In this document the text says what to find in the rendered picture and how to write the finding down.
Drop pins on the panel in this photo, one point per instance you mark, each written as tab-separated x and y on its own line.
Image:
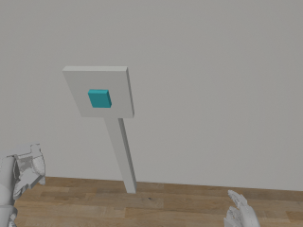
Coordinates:
115	79

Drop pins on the robot left forearm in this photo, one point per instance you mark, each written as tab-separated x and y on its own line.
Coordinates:
8	214

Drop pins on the left robot hand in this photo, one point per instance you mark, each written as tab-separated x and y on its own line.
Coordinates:
28	159

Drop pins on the button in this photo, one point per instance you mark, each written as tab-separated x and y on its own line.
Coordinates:
100	98

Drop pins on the right robot hand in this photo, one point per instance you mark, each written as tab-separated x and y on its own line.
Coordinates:
244	217

